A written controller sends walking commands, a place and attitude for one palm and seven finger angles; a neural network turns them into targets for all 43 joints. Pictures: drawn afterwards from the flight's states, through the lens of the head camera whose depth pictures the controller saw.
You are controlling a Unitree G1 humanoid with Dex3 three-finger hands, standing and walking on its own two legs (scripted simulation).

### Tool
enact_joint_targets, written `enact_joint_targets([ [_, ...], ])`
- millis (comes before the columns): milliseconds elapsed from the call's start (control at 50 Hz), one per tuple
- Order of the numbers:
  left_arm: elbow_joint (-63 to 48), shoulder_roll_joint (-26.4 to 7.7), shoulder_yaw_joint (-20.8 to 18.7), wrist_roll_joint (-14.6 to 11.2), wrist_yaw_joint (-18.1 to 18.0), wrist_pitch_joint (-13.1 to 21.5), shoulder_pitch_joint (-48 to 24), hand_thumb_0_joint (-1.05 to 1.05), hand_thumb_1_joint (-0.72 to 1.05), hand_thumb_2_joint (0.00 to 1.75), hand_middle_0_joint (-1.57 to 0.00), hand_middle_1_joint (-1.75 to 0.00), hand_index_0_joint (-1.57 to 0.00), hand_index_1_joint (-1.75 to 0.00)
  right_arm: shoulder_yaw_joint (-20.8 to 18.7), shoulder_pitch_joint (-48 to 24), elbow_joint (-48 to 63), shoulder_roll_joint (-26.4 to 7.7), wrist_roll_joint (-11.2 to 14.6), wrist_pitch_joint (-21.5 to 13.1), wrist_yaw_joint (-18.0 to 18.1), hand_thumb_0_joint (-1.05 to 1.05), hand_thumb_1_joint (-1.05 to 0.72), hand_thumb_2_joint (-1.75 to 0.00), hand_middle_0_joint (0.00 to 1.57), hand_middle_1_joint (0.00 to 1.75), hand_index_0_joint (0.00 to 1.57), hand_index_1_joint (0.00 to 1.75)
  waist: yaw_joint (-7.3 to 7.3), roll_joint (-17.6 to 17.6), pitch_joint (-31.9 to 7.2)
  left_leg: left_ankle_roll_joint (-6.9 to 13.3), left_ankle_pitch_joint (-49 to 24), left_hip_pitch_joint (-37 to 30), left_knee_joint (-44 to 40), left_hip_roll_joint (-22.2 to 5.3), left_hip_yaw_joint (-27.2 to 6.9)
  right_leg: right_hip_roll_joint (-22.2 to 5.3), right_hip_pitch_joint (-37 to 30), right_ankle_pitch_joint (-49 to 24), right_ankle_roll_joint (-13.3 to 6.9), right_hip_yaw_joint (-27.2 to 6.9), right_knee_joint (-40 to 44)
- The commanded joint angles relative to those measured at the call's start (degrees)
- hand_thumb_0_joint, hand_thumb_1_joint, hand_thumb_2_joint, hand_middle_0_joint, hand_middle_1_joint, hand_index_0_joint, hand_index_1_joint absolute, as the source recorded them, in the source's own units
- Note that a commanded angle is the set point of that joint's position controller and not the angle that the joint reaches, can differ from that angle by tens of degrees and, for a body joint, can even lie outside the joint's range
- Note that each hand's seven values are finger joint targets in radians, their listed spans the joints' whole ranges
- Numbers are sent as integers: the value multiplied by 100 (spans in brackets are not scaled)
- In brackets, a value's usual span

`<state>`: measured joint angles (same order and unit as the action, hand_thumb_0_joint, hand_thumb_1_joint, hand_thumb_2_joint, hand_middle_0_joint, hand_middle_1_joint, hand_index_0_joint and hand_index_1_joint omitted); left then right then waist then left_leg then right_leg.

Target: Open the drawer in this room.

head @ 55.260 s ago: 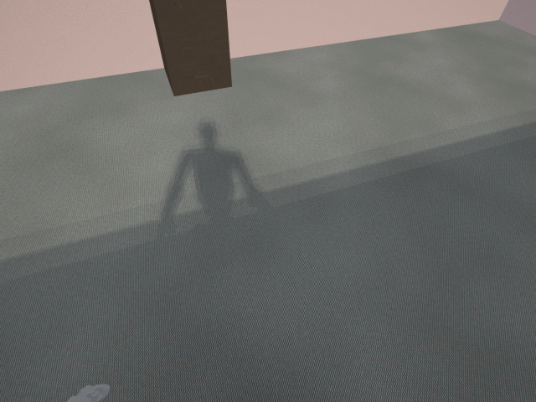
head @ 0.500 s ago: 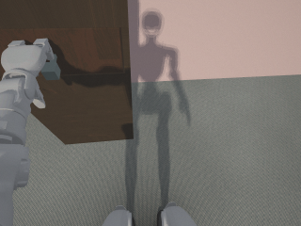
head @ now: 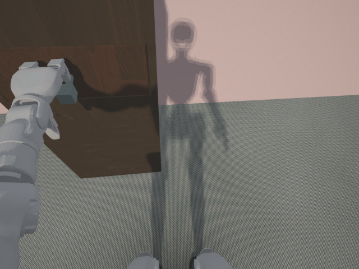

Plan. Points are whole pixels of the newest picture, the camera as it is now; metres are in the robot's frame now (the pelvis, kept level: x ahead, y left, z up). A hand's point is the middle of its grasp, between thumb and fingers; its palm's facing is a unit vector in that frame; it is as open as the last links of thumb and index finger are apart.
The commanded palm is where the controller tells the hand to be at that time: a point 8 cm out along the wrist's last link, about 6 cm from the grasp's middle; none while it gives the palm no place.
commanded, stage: lift the fingers back up to retry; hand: left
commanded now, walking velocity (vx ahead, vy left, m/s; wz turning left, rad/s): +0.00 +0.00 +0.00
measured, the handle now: (68, 88) +0.54 +0.26 +0.03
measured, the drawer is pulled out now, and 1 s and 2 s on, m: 0.00 0.00 0.00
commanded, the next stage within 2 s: re-aim the fingers above the handle in 0.54 s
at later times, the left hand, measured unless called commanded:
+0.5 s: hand (37, 80) +0.50 +0.28 +0.10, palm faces -0.04 -0.03 -1.00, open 13.7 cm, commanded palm +0.48 +0.27 +0.15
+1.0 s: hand (39, 85) +0.49 +0.28 +0.09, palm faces -0.09 +0.00 -1.00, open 13.8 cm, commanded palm +0.48 +0.27 +0.15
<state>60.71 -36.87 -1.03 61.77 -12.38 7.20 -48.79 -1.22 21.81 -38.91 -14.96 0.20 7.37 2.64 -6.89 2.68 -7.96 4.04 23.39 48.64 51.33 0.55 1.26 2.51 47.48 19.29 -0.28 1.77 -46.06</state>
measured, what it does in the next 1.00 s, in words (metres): stands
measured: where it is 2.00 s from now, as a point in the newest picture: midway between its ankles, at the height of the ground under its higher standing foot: outside the picture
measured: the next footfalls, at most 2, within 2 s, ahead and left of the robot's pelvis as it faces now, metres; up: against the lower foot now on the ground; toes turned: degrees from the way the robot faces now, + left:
none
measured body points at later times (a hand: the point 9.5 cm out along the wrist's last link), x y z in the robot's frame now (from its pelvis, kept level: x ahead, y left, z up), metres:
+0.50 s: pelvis +0.03 +0.00 +0.02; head +0.12 +0.00 +0.46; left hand +0.49 +0.28 +0.16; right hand +0.07 -0.28 -0.11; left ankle +0.00 +0.07 -0.69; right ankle +0.02 -0.12 -0.69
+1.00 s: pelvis +0.02 -0.01 +0.02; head +0.11 -0.01 +0.47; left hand +0.49 +0.28 +0.15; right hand +0.05 -0.29 -0.11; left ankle +0.00 +0.07 -0.69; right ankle +0.02 -0.12 -0.69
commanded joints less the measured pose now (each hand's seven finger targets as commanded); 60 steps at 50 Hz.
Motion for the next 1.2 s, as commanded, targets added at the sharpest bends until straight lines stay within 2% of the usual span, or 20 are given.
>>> enact_joint_targets([
  [0,-1296,-1736,-535,-116,-240,147,-2539,0,-50,30,-30,-120,-30,-120,-383,783,241,-1071,-6,-111,101,0,-90,-90,20,30,20,30,2,525,-2305,-218,-2044,-2288,-777,-83,-447,172,-869,-887,-192,14,609],
  [120,-1391,-1955,-658,-98,-290,96,-2677,0,-50,30,-30,-120,-30,-120,-380,735,191,-1093,-9,-103,107,0,-90,-90,20,30,20,30,42,614,-2449,-249,-2548,-2478,-860,-67,-403,152,-1181,-1271,-208,7,674],
  [180,-1529,-1582,-448,-159,-166,25,-2471,0,-50,30,-30,-120,-30,-120,-440,783,196,-1037,-12,-99,53,0,-90,-90,20,30,20,30,108,843,-2702,-333,-3448,-2999,-825,-113,-378,176,-1258,-1631,-190,41,727],
  [200,-1420,-1508,-407,-200,-87,-19,-2310,0,-50,30,-30,-120,-30,-120,-445,788,194,-1030,2,-64,46,0,-90,-90,20,30,20,30,89,634,-2668,-321,-3559,-3027,-826,-118,-364,186,-1368,-1739,-176,34,785],
  [320,-2181,-1998,-835,-324,172,232,-2320,0,-50,30,-30,-120,-30,-120,-458,606,279,-1031,9,23,91,0,-90,-90,20,30,20,30,272,612,-2747,-285,-4144,-3150,-995,-90,-322,140,-1998,-2315,-175,-62,905],
  [340,-2216,-1780,-668,-294,180,240,-2202,0,-50,30,-30,-120,-30,-120,-461,577,307,-983,23,36,79,0,-90,-90,20,30,20,30,238,686,-2722,-307,-4304,-3268,-992,-87,-346,151,-1916,-2298,-162,-42,917],
  [400,-1601,-1392,-417,-310,242,112,-1726,0,-50,30,-30,-120,-30,-120,-441,516,284,-992,56,81,30,0,-90,-90,20,30,20,30,204,263,-1888,-275,-3720,-2839,-1132,-97,-303,152,-1768,-1992,-165,16,1017],
  [480,-1545,-1248,-247,-310,319,-3,-1740,0,-50,30,-30,-120,-30,-120,-453,495,338,-1000,62,116,-1,0,-90,-90,20,30,20,30,220,165,-2044,-229,-3521,-2858,-1197,-58,-218,116,-1978,-2112,-166,-54,1074],
  [580,-2011,-1381,-333,-297,344,262,-2174,0,-50,30,-30,-120,-30,-120,-478,431,391,-978,44,124,48,0,-90,-90,20,30,20,30,158,248,-2183,-180,-3380,-2930,-1177,-8,-217,94,-2057,-2172,-165,-122,1076],
  [640,-2112,-1790,-715,-248,195,431,-2246,0,-50,30,-30,-120,-30,-120,-484,408,379,-955,23,106,90,0,-90,-90,20,30,20,30,219,327,-2340,-178,-3420,-2900,-1141,24,-244,92,-2127,-2237,-178,-151,996],
  [680,-2189,-1451,-494,-245,64,451,-2341,0,-50,30,-30,-120,-30,-120,-494,378,369,-908,17,66,70,0,-90,-90,20,30,20,30,178,579,-2320,-233,-3522,-3076,-1104,4,-286,106,-1828,-2040,-187,-100,963],
  [740,-1756,-1687,-678,-188,-115,272,-2191,0,-50,30,-30,-120,-30,-120,-468,384,307,-940,0,65,35,0,-90,-90,20,30,20,30,210,509,-2210,-244,-3379,-2876,-1080,9,-256,119,-1793,-1977,-189,-80,929],
  [780,-1534,-1544,-500,-186,-144,76,-2315,0,-50,30,-30,-120,-30,-120,-456,410,308,-957,21,41,33,0,-90,-90,20,30,20,30,156,290,-2121,-203,-2970,-2606,-1143,34,-196,92,-1905,-1951,-171,-89,972],
  [860,-1202,-1713,-524,-154,-19,-177,-2160,0,-50,30,-30,-120,-30,-120,-422,422,320,-1006,46,55,48,0,-90,-90,20,30,20,30,211,188,-2249,-168,-2834,-2479,-1205,41,-123,68,-2252,-2122,-167,-135,1011],
  [900,-1190,-1537,-374,-170,124,-171,-1999,0,-50,30,-30,-120,-30,-120,-425,422,371,-990,66,47,68,0,-90,-90,20,30,20,30,216,87,-2293,-137,-2785,-2464,-1242,49,-96,57,-2408,-2192,-150,-175,1075],
  [960,-1448,-1305,-142,-236,326,47,-2202,0,-50,30,-30,-120,-30,-120,-447,443,360,-996,80,30,116,0,-90,-90,20,30,20,30,68,94,-2151,-109,-2676,-2575,-1269,39,-114,52,-2302,-2145,-136,-215,1169],
  [1020,-1669,-1564,-401,-262,357,318,-2286,0,-50,30,-30,-120,-30,-120,-453,448,352,-994,76,18,161,0,-90,-90,20,30,20,30,99,80,-2021,-102,-2592,-2532,-1294,40,-159,62,-2243,-1980,-164,-219,1179],
  [1040,-1830,-1381,-235,-245,322,406,-2461,0,-50,30,-30,-120,-30,-120,-464,443,357,-956,69,-13,161,0,-90,-90,20,30,20,30,59,305,-2045,-114,-2619,-2646,-1293,41,-175,64,-2073,-1899,-152,-219,1160],
  [1120,-1912,-1992,-924,-214,20,509,-2219,0,-50,30,-30,-120,-30,-120,-481,474,288,-983,-3,-13,112,0,-90,-90,20,30,20,30,319,593,-2350,-203,-3175,-2749,-1178,31,-213,109,-2042,-2010,-222,-154,953],
  [1180,-1608,-1679,-724,-185,-212,264,-2058,0,-50,30,-30,-120,-30,-120,-468,438,287,-963,-4,-28,31,0,-90,-90,20,30,20,30,278,481,-2156,-221,-3015,-2588,-1186,6,-186,112,-1891,-1860,-201,-75,923],
])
